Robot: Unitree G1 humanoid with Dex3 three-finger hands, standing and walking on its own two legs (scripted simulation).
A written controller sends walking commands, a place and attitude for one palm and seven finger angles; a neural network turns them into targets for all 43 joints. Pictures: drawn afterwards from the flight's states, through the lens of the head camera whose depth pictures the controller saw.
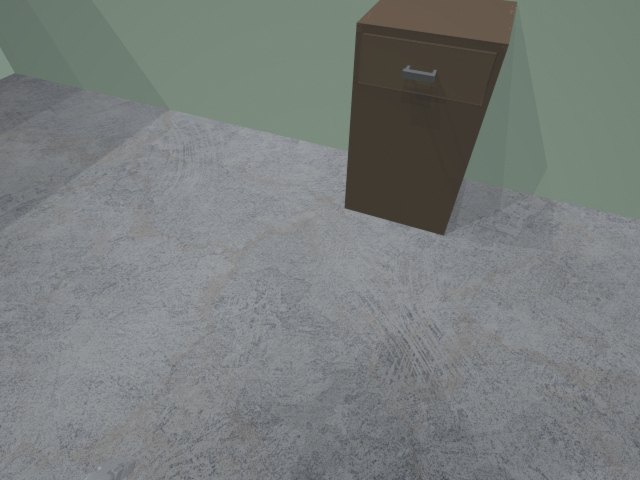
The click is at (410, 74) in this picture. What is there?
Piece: drawer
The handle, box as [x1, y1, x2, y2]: [401, 65, 436, 82]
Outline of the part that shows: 402,71 401,77 429,82 433,81 436,70 434,70 432,73 411,70 409,68 410,66 408,65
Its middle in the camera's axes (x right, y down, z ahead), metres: +0.32 -0.54 +1.26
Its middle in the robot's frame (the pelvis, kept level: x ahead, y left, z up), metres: +1.31 -0.27 -0.06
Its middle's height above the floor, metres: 0.70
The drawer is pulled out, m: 0.00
